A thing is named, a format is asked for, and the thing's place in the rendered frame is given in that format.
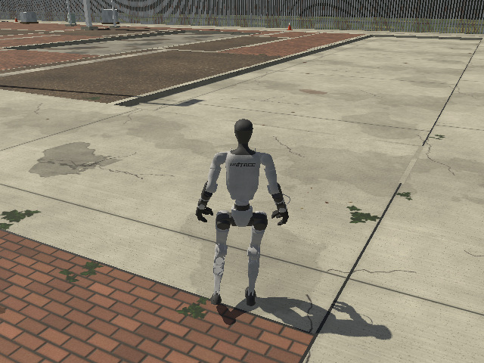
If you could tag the right robot upper arm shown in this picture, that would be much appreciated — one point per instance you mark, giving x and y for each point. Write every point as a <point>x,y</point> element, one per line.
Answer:
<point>270,172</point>

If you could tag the robot right hand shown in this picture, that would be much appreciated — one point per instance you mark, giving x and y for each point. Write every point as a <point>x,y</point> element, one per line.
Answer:
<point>278,215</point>

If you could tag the robot right forearm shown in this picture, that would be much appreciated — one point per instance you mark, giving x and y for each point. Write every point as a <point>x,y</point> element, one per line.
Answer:
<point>279,201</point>

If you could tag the robot head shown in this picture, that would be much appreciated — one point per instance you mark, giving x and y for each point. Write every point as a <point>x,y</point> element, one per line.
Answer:
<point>243,130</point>

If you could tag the robot left forearm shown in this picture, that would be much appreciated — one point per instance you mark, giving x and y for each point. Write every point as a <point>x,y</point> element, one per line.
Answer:
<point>204,198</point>

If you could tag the robot left hand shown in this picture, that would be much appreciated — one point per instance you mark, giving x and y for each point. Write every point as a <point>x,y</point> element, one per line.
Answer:
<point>206,211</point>

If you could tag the robot right shin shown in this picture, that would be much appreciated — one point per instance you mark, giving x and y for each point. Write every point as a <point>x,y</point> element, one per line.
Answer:
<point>253,270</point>

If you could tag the left robot upper arm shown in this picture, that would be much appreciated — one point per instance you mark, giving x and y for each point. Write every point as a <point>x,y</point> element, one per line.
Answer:
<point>214,171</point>

